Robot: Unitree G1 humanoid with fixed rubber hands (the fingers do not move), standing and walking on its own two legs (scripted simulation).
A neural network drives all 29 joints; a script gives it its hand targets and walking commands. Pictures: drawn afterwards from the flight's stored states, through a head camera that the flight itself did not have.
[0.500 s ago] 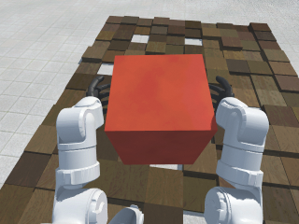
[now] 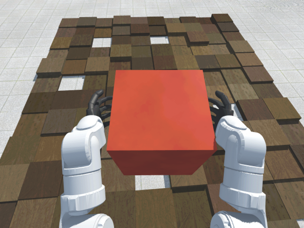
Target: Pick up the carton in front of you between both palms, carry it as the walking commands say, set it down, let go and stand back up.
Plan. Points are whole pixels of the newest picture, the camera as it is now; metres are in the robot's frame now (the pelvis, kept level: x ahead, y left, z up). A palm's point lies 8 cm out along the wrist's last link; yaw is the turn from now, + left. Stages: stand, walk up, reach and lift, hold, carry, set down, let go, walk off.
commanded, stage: carry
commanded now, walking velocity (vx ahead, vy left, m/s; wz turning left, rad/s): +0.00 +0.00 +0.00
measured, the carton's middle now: (158, 128) +0.37 -0.02 +0.04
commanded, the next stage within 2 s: none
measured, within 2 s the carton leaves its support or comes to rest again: neither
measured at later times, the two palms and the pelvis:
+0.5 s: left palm (90, 111) +0.36 +0.14 +0.14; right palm (219, 110) +0.36 -0.16 +0.13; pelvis +0.04 -0.01 +0.00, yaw +2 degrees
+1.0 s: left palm (91, 113) +0.36 +0.14 +0.13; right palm (220, 110) +0.36 -0.16 +0.13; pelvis +0.04 -0.02 +0.00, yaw +2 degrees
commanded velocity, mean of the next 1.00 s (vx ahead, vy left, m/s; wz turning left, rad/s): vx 0.00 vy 0.00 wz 0.00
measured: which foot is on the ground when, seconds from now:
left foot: down 0.00-1.00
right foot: down 0.00-1.00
